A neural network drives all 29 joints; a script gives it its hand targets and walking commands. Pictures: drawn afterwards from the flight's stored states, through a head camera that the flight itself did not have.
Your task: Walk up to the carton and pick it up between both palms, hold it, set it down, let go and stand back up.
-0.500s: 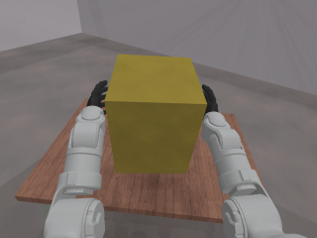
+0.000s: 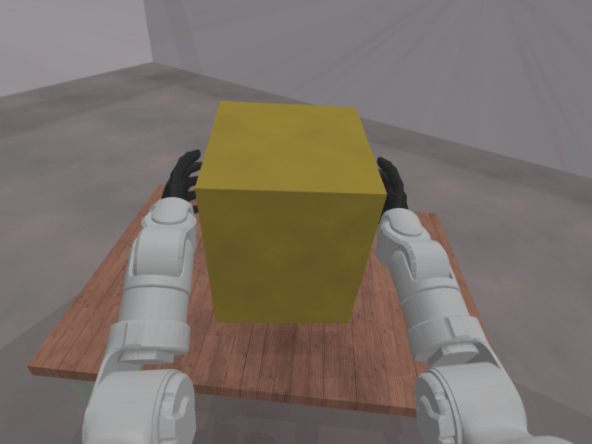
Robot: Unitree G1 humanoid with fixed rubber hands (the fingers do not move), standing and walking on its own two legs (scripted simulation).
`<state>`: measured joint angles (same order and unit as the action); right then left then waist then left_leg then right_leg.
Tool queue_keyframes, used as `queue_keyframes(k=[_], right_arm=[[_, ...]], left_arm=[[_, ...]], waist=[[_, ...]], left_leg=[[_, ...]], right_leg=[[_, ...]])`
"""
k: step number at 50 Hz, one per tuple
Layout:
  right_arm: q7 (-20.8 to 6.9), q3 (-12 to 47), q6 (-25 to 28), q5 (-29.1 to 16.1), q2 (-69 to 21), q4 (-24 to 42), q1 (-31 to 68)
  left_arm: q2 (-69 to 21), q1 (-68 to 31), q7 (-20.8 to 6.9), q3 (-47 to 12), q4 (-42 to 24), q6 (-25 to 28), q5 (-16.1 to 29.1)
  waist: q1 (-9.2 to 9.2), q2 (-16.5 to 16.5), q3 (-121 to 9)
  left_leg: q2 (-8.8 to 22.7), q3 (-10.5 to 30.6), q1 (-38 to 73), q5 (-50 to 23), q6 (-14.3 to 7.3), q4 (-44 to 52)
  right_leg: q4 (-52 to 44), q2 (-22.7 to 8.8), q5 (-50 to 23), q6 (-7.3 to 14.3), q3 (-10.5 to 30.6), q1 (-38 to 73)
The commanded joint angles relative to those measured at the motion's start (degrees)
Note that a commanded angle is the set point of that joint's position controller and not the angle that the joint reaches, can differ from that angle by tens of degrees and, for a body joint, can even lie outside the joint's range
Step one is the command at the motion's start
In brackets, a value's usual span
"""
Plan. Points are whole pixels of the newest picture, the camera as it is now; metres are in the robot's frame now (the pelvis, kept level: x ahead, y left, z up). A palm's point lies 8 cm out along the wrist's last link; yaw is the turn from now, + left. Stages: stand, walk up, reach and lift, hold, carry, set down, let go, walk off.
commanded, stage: hold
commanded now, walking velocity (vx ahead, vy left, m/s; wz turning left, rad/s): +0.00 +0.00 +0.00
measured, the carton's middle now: (286, 214) +0.40 +0.01 +0.16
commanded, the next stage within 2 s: set down in 0.58 s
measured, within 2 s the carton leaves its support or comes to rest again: neither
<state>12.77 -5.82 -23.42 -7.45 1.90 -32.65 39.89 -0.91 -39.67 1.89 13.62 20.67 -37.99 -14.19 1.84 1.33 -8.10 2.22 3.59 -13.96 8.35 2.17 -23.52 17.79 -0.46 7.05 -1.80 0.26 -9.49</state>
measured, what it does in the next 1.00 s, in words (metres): stands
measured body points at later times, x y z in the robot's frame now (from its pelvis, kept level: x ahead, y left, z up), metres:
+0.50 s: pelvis +0.00 +0.00 +0.00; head -0.06 +0.02 +0.45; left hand +0.38 +0.15 +0.20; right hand +0.38 -0.14 +0.19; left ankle +0.05 +0.13 -0.74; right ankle +0.03 -0.15 -0.74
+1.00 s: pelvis +0.00 +0.00 +0.00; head -0.05 +0.03 +0.45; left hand +0.39 +0.16 +0.19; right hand +0.39 -0.14 +0.19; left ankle +0.05 +0.13 -0.74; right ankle +0.03 -0.15 -0.74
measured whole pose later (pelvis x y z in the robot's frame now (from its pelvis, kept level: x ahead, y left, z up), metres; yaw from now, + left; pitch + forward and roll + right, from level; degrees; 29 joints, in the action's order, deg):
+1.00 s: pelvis +0.00 +0.00 +0.00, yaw +0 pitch -2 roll -1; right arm 11.0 -7.6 -9.5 -7.2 0.0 -41.4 41.7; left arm -2.5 -39.7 -0.8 17.8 20.5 -30.8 -20.0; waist 2.5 3.3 -5.8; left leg 2.2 3.6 -12.3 8.0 2.2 -22.1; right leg 17.5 -0.5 7.2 -1.8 0.2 -8.3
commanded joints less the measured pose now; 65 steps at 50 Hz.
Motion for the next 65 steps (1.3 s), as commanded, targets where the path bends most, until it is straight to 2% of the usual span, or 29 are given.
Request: queue_keyframes(k=[1,29,30,32,37,40,44,48,53,57,60,63,65], right_arm=[[-6.78,26.37,5.00,-10.88,-35.97,18.48,49.14],[-6.73,26.42,5.08,-10.85,-35.94,18.36,48.87],[-6.41,25.31,4.23,-12.27,-36.25,19.20,49.55],[-6.32,24.57,4.38,-11.77,-35.93,18.96,50.23],[-7.83,19.95,7.76,-7.98,-35.75,14.54,52.88],[-9.38,17.15,11.97,-4.42,-36.23,11.63,53.53],[-10.98,11.34,17.50,2.11,-34.37,5.31,51.38],[-11.15,8.52,21.00,6.05,-30.89,3.43,48.22],[-10.55,9.67,24.91,7.05,-30.21,6.84,47.29],[-10.05,14.32,27.21,5.12,-30.75,10.76,43.98],[-9.67,17.96,28.22,3.36,-30.44,11.72,39.42],[-9.32,20.52,28.10,2.26,-30.19,10.83,34.36],[-9.07,21.93,27.53,1.66,-30.03,10.63,32.21]], left_arm=[[-38.73,-35.83,-9.28,-22.28,-14.06,3.12,5.32],[-38.60,-35.76,-9.33,-22.21,-14.14,3.14,5.25],[-36.96,-38.89,-9.47,-23.25,-16.58,2.79,5.37],[-36.65,-39.05,-9.63,-22.28,-15.28,3.06,5.00],[-37.09,-40.68,-10.36,-19.53,-11.35,5.05,3.22],[-37.06,-41.39,-10.70,-17.90,-8.75,7.86,1.74],[-34.39,-38.01,-11.99,-12.97,0.63,11.03,-2.06],[-31.93,-34.26,-13.17,-12.10,4.32,12.73,-3.10],[-33.12,-33.51,-12.35,-17.21,0.84,15.61,-0.82],[-35.91,-30.93,-10.39,-24.35,-5.50,18.38,2.22],[-37.47,-26.61,-9.24,-27.81,-9.41,19.44,2.67],[-37.44,-21.90,-8.93,-27.28,-9.99,19.42,1.59],[-36.76,-19.11,-9.21,-25.80,-9.31,19.01,0.75]], waist=[[0.78,-2.92,-18.38],[0.82,-2.89,-18.32],[2.26,-0.52,-21.32],[2.01,-0.92,-20.15],[1.85,-3.30,-15.89],[0.92,-4.11,-15.67],[0.06,-2.06,-10.44],[1.02,-0.51,-8.67],[2.18,-2.29,-14.62],[2.80,-5.29,-25.02],[2.63,-7.00,-28.28],[2.01,-6.16,-25.23],[1.53,-4.26,-22.32]], left_leg=[[-5.27,-2.79,16.33,-10.51,-1.13,4.75],[-5.25,-2.81,16.40,-10.52,-1.16,4.76],[-6.27,-5.55,18.60,-9.63,-2.50,5.36],[-6.42,-5.61,17.95,-9.28,-2.48,5.47],[-6.03,-5.52,16.56,-5.28,-1.83,6.54],[-5.45,-5.61,16.48,-2.42,-1.33,7.30],[-5.07,-6.58,12.81,6.00,-2.03,9.83],[-5.32,-7.48,12.25,7.78,-2.78,10.83],[-5.26,-7.44,16.46,1.65,-1.43,9.07],[-4.78,-6.17,24.48,-13.78,1.24,4.27],[-4.30,-5.31,29.37,-25.71,3.11,1.08],[-4.03,-4.88,30.96,-33.33,3.68,-0.44],[-4.17,-4.89,30.00,-34.18,3.14,-0.33]], right_leg=[[-2.88,4.49,-3.34,-0.51,-3.38,13.67],[-2.90,4.46,-3.40,-0.53,-3.39,13.73],[-3.13,4.83,-5.75,-1.33,-3.02,16.78],[-2.92,4.86,-5.58,-1.44,-3.12,16.16],[-3.41,4.44,-0.80,-0.97,-3.76,13.19],[-3.58,4.14,2.61,-0.78,-4.40,11.54],[-4.47,3.01,9.73,-0.95,-5.47,10.55],[-4.87,2.46,11.23,-1.17,-6.55,11.94],[-4.14,2.42,5.84,-1.00,-7.44,13.24],[-2.89,3.77,-5.73,-0.43,-8.31,14.69],[-2.48,4.60,-13.69,-0.13,-8.53,15.61],[-2.57,4.90,-18.71,-0.15,-8.22,15.88],[-2.59,4.80,-21.48,-0.47,-7.73,16.75]])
